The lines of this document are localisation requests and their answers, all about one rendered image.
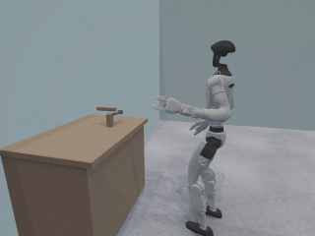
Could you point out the robot right upper arm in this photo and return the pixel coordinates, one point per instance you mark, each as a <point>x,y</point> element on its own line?
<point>232,102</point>

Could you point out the left robot forearm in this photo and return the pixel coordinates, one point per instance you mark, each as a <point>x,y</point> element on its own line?
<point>205,114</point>

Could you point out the right robot hand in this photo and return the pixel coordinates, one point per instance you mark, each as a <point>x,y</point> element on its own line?
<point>202,126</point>

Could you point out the robot left upper arm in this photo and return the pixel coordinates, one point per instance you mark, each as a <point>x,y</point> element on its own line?
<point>216,86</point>

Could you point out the counter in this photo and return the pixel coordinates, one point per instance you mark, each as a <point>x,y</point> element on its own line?
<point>78,179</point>

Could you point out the left robot hand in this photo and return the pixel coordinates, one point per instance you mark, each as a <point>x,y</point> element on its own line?
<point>172,105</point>

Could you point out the tap lever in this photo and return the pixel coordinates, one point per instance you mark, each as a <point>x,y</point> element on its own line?
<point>118,112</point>

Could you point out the robot right foot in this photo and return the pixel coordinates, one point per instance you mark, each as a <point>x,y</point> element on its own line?
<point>217,213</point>

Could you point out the robot left shin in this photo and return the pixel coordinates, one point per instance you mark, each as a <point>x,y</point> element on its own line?
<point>198,202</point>

